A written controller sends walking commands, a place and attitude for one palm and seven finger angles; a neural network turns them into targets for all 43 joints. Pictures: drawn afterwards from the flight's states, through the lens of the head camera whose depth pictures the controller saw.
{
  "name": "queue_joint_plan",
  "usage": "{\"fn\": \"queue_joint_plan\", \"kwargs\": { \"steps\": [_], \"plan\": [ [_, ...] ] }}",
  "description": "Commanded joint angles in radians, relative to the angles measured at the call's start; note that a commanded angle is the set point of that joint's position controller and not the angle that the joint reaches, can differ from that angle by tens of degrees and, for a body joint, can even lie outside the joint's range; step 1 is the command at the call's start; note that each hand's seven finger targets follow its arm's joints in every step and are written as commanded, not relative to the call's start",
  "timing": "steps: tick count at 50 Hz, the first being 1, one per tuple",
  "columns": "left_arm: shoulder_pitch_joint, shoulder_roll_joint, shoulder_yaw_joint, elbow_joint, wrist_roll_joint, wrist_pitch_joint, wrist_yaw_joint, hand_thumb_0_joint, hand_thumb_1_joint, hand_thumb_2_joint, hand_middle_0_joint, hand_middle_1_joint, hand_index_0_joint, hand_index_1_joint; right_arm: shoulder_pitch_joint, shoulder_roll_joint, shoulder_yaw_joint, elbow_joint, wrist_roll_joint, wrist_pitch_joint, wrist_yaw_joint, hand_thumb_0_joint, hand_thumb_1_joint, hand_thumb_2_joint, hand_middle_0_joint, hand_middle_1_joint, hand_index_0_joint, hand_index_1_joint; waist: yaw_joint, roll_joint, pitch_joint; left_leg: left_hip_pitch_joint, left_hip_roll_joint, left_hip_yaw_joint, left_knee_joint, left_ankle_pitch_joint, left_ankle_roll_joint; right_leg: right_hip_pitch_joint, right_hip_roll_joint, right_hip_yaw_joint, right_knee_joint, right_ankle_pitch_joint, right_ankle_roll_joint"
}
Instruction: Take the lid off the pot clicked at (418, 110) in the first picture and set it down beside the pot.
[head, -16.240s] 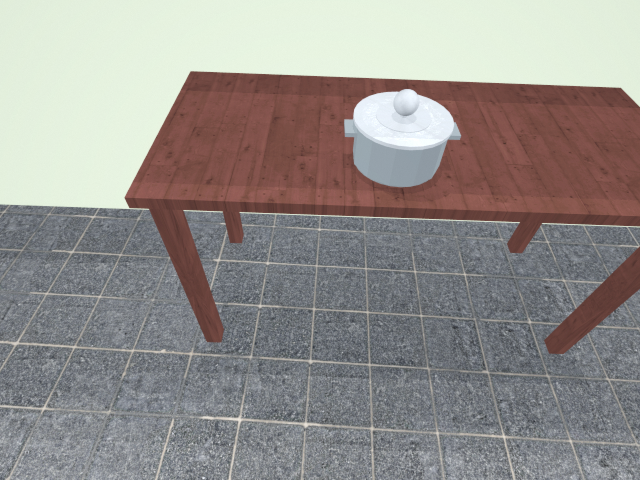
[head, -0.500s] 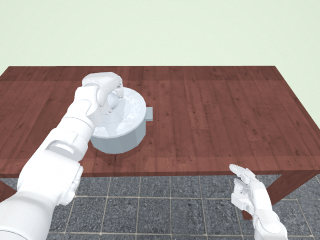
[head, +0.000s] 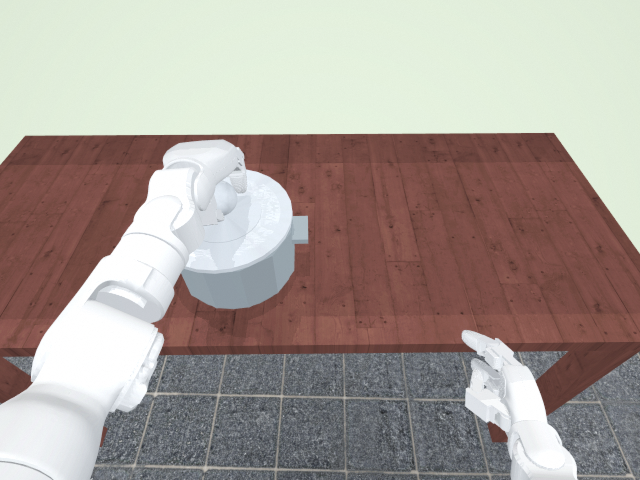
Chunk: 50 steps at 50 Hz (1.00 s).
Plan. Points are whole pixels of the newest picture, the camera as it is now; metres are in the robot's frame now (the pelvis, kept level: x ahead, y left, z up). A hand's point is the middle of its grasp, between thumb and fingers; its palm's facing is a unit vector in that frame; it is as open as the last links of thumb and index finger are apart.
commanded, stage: lift the lid straight up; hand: left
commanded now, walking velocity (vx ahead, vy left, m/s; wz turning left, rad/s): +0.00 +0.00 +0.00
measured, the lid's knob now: (219, 198) +0.49 +0.14 +0.09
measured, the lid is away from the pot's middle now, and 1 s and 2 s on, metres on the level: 0.01 0.00 0.02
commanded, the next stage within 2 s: move the lid sideways beside the pot in 1.72 s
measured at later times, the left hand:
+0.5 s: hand (205, 176) +0.45 +0.14 +0.16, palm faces -0.28 -0.04 -0.96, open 8.2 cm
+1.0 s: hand (202, 148) +0.46 +0.13 +0.20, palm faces -0.25 -0.06 -0.97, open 8.2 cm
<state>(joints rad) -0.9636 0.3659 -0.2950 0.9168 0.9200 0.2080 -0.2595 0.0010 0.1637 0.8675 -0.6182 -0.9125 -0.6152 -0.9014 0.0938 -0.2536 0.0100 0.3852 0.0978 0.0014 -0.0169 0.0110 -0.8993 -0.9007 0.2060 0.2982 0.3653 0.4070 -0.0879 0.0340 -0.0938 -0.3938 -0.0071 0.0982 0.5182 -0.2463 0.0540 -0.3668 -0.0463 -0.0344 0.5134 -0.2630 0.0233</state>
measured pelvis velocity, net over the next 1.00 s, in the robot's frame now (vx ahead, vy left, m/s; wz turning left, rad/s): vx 0.00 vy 0.00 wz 0.02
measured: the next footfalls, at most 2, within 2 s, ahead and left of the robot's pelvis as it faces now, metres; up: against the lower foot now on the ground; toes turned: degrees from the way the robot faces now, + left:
none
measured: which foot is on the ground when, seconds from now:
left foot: down 0.00-1.00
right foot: down 0.00-1.00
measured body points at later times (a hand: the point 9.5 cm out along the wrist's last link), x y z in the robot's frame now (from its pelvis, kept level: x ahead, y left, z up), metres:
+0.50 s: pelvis +0.00 +0.00 +0.00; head +0.01 -0.01 +0.45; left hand +0.46 +0.14 +0.21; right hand +0.22 -0.25 -0.03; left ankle +0.01 +0.08 -0.73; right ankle -0.01 -0.14 -0.73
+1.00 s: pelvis +0.00 +0.00 +0.00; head +0.01 -0.02 +0.45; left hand +0.47 +0.13 +0.25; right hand +0.22 -0.25 -0.03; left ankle +0.01 +0.08 -0.73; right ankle -0.01 -0.14 -0.73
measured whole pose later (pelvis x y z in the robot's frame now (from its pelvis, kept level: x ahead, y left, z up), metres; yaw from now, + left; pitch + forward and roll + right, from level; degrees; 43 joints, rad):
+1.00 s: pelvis +0.00 +0.00 +0.00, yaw +1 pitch +5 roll +0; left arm -1.15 0.39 -0.33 0.90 0.91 0.29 -0.41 0.00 0.15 0.88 -0.62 -0.92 -0.62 -0.90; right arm 0.09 -0.27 0.03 0.42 0.09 -0.02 -0.02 0.01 -0.90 -0.90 0.21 0.30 0.32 0.38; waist -0.08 0.04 -0.08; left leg -0.33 -0.02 0.08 0.46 -0.21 0.05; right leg -0.31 -0.06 -0.05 0.48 -0.25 0.02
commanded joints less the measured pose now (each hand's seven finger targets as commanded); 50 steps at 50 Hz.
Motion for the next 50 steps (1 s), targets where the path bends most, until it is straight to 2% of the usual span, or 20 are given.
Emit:
{"fn": "queue_joint_plan", "kwargs": {
  "steps": [1, 3, 6, 11, 13, 16, 19, 22, 26, 27, 30, 31, 33, 34, 36, 37, 40, 43, 45, 50],
  "plan": [
    [-0.603, 0.176, 0.057, -0.204, 0.016, 0.016, 0.048, 0.000, 0.570, 1.057, -0.806, -1.020, -0.809, -0.996, 0.095, -0.124, -0.036, 0.085, -0.020, 0.089, -0.012, 0.000, -0.900, -0.900, 0.200, 0.300, 0.200, 0.300, -0.016, 0.055, -0.298, 0.304, 0.015, -0.098, -0.034, 0.301, -0.012, -0.033, 0.047, -0.012, -0.038, 0.259, -0.068],
    [-0.621, 0.192, 0.065, -0.211, 0.012, 0.014, 0.035, 0.000, 0.570, 1.057, -0.806, -1.020, -0.809, -0.996, 0.086, -0.126, -0.031, 0.082, -0.019, 0.089, -0.012, 0.000, -0.900, -0.900, 0.200, 0.300, 0.200, 0.300, -0.011, 0.044, -0.310, 0.289, 0.006, -0.098, -0.041, 0.284, -0.011, -0.011, 0.045, -0.008, -0.040, 0.263, -0.071],
    [-0.642, 0.153, 0.033, -0.232, 0.011, 0.022, 0.027, 0.000, 0.570, 1.057, -0.806, -1.020, -0.809, -0.996, 0.084, -0.122, -0.033, 0.081, -0.019, 0.086, -0.009, 0.000, -0.900, -0.900, 0.200, 0.300, 0.200, 0.300, -0.017, 0.058, -0.301, 0.313, 0.011, -0.107, -0.044, 0.282, -0.013, -0.032, 0.046, -0.016, -0.039, 0.241, -0.071],
    [-0.653, 0.219, 0.080, -0.207, 0.011, 0.031, 0.017, 0.000, 0.570, 1.057, -0.806, -1.020, -0.809, -0.996, 0.084, -0.128, -0.028, 0.090, -0.020, 0.086, -0.015, 0.000, -0.900, -0.900, 0.200, 0.300, 0.200, 0.300, -0.010, 0.019, -0.289, 0.285, 0.006, -0.099, -0.056, 0.244, -0.009, 0.009, 0.044, -0.010, -0.048, 0.249, -0.069],
    [-0.667, 0.260, 0.106, -0.232, 0.013, 0.022, 0.013, 0.000, 0.570, 1.057, -0.806, -1.020, -0.809, -0.996, 0.075, -0.130, -0.022, 0.076, -0.022, 0.080, -0.020, 0.000, -0.900, -0.900, 0.200, 0.300, 0.200, 0.300, 0.002, 0.006, -0.321, 0.278, -0.003, -0.101, -0.063, 0.243, -0.007, 0.043, 0.040, -0.005, -0.050, 0.263, -0.072],
    [-0.686, 0.212, 0.060, -0.201, 0.019, 0.037, 0.009, 0.000, 0.570, 1.057, -0.806, -1.020, -0.809, -0.996, 0.070, -0.127, -0.020, 0.088, -0.017, 0.079, -0.022, 0.000, -0.900, -0.900, 0.200, 0.300, 0.200, 0.300, -0.010, 0.016, -0.282, 0.272, 0.005, -0.101, -0.070, 0.216, -0.010, 0.017, 0.041, -0.011, -0.054, 0.234, -0.069],
    [-0.697, 0.238, 0.080, -0.250, 0.023, 0.028, 0.000, 0.000, 0.570, 1.057, -0.806, -1.020, -0.809, -0.996, 0.064, -0.126, -0.023, 0.074, -0.022, 0.069, -0.020, 0.000, -0.900, -0.900, 0.200, 0.300, 0.200, 0.300, -0.002, 0.044, -0.328, 0.313, 0.003, -0.103, -0.061, 0.260, -0.009, 0.029, 0.039, -0.007, -0.051, 0.260, -0.072],
    [-0.706, 0.164, 0.023, -0.229, 0.011, 0.040, -0.022, 0.000, 0.570, 1.057, -0.806, -1.020, -0.809, -0.996, 0.069, -0.125, -0.022, 0.090, -0.018, 0.071, -0.016, 0.000, -0.900, -0.900, 0.200, 0.300, 0.200, 0.300, -0.014, 0.036, -0.306, 0.326, 0.000, -0.109, -0.064, 0.259, -0.011, -0.013, 0.044, -0.014, -0.057, 0.240, -0.068],
    [-0.723, 0.249, 0.087, -0.237, 0.003, 0.043, -0.037, 0.000, 0.570, 1.057, -0.806, -1.020, -0.809, -0.996, 0.072, -0.132, -0.021, 0.083, -0.020, 0.064, -0.021, 0.000, -0.900, -0.900, 0.200, 0.300, 0.200, 0.300, -0.006, 0.004, -0.310, 0.306, -0.006, -0.102, -0.071, 0.233, -0.004, 0.041, 0.039, -0.008, -0.061, 0.262, -0.068],
    [-0.738, 0.262, 0.089, -0.262, 0.008, 0.038, -0.041, 0.000, 0.570, 1.057, -0.806, -1.020, -0.809, -0.996, 0.063, -0.131, -0.016, 0.077, -0.019, 0.063, -0.021, 0.000, -0.900, -0.900, 0.200, 0.300, 0.200, 0.300, 0.002, 0.028, -0.338, 0.315, -0.011, -0.102, -0.072, 0.246, -0.005, 0.052, 0.038, -0.002, -0.059, 0.275, -0.069],
    [-0.755, 0.192, 0.035, -0.273, 0.013, 0.033, -0.047, 0.000, 0.570, 1.057, -0.806, -1.020, -0.809, -0.996, 0.063, -0.125, -0.018, 0.083, -0.020, 0.057, -0.017, 0.000, -0.900, -0.900, 0.200, 0.300, 0.200, 0.300, -0.005, 0.042, -0.315, 0.332, -0.005, -0.110, -0.069, 0.269, -0.007, 0.011, 0.041, -0.013, -0.062, 0.257, -0.070],
    [-0.724, 0.213, 0.054, -0.226, 0.019, 0.045, -0.045, 0.000, 0.570, 1.057, -0.806, -1.020, -0.809, -0.996, 0.065, -0.127, -0.020, 0.090, -0.019, 0.062, -0.018, 0.000, -0.900, -0.900, 0.200, 0.300, 0.200, 0.300, -0.004, 0.015, -0.276, 0.311, 0.000, -0.110, -0.072, 0.247, -0.008, 0.010, 0.041, -0.015, -0.065, 0.239, -0.070],
    [-0.736, 0.260, 0.090, -0.232, 0.019, 0.043, -0.049, 0.000, 0.570, 1.057, -0.806, -1.020, -0.809, -0.996, 0.065, -0.135, -0.018, 0.085, -0.021, 0.062, -0.019, 0.000, -0.900, -0.900, 0.200, 0.300, 0.200, 0.300, 0.003, 0.013, -0.291, 0.298, -0.007, -0.108, -0.078, 0.240, -0.008, 0.036, 0.037, -0.010, -0.066, 0.251, -0.074],
    [-0.731, 0.233, 0.067, -0.206, 0.016, 0.053, -0.050, 0.000, 0.570, 1.057, -0.806, -1.020, -0.809, -0.996, 0.060, -0.130, -0.015, 0.083, -0.020, 0.062, -0.020, 0.000, -0.900, -0.900, 0.200, 0.300, 0.200, 0.300, -0.001, 0.010, -0.272, 0.286, -0.007, -0.105, -0.082, 0.217, -0.007, 0.036, 0.038, -0.011, -0.068, 0.242, -0.071],
    [-0.757, 0.219, 0.052, -0.216, 0.010, 0.058, -0.056, 0.000, 0.570, 1.057, -0.806, -1.020, -0.809, -0.996, 0.061, -0.127, -0.014, 0.085, -0.018, 0.057, -0.022, 0.000, -0.900, -0.900, 0.200, 0.300, 0.200, 0.300, -0.004, 0.015, -0.285, 0.297, -0.009, -0.105, -0.083, 0.218, -0.006, 0.037, 0.038, -0.011, -0.069, 0.244, -0.069],
    [-0.766, 0.267, 0.087, -0.222, 0.022, 0.060, -0.057, 0.000, 0.570, 1.057, -0.806, -1.020, -0.809, -0.996, 0.063, -0.133, -0.014, 0.088, -0.021, 0.055, -0.023, 0.000, -0.900, -0.900, 0.200, 0.300, 0.200, 0.300, 0.004, 0.004, -0.316, 0.307, -0.009, -0.107, -0.083, 0.224, -0.005, 0.050, 0.038, -0.006, -0.069, 0.253, -0.069],
    [-0.823, 0.231, 0.052, -0.307, 0.024, 0.046, -0.065, 0.000, 0.570, 1.057, -0.806, -1.020, -0.809, -0.996, 0.053, -0.125, -0.014, 0.071, -0.022, 0.046, -0.019, 0.000, -0.900, -0.900, 0.200, 0.300, 0.200, 0.300, 0.002, 0.054, -0.369, 0.358, -0.009, -0.114, -0.078, 0.294, -0.008, 0.048, 0.036, -0.007, -0.061, 0.286, -0.072],
    [-0.776, 0.207, 0.042, -0.258, 0.017, 0.054, -0.078, 0.000, 0.570, 1.057, -0.806, -1.020, -0.809, -0.996, 0.062, -0.127, -0.017, 0.078, -0.024, 0.047, -0.014, 0.000, -0.900, -0.900, 0.200, 0.300, 0.200, 0.300, -0.002, 0.026, -0.335, 0.349, -0.009, -0.116, -0.071, 0.316, -0.007, 0.032, 0.038, -0.010, -0.070, 0.287, -0.073],
    [-0.765, 0.241, 0.069, -0.202, 0.020, 0.077, -0.083, 0.000, 0.570, 1.057, -0.806, -1.020, -0.809, -0.996, 0.066, -0.135, -0.016, 0.094, -0.021, 0.054, -0.015, 0.000, -0.900, -0.900, 0.200, 0.300, 0.200, 0.300, 0.000, -0.017, -0.292, 0.313, -0.009, -0.109, -0.084, 0.260, -0.006, 0.039, 0.041, -0.013, -0.073, 0.271, -0.069],
    [-0.848, 0.191, 0.020, -0.253, 0.023, 0.078, -0.103, 0.000, 0.570, 1.057, -0.806, -1.020, -0.809, -0.996, 0.053, -0.128, -0.014, 0.084, -0.021, 0.042, -0.014, 0.000, -0.900, -0.900, 0.200, 0.300, 0.200, 0.300, -0.005, 0.045, -0.308, 0.349, -0.012, -0.116, -0.083, 0.271, -0.008, 0.012, 0.038, -0.014, -0.073, 0.256, -0.072]
  ]
}}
